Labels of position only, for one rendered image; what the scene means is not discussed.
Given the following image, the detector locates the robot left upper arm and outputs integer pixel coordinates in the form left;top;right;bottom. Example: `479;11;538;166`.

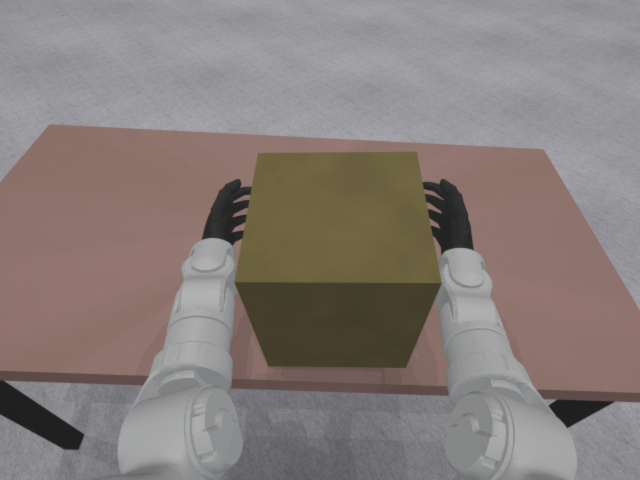
91;383;243;480

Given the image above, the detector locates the robot right upper arm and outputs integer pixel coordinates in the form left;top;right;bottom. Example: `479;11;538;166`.
444;390;577;480

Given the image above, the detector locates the table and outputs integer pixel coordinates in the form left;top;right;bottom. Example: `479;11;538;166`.
0;124;640;450

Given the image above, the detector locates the right robot forearm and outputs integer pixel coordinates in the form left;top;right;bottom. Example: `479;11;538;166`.
434;248;576;450

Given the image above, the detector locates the left robot forearm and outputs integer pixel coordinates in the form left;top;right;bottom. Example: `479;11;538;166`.
118;238;237;471

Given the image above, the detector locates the robot right hand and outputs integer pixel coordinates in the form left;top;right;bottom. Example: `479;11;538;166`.
423;179;474;255

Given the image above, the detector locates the carton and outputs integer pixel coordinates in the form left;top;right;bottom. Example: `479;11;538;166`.
234;152;442;368

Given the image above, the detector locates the robot left hand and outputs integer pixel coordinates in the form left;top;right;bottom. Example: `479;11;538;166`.
202;179;252;246

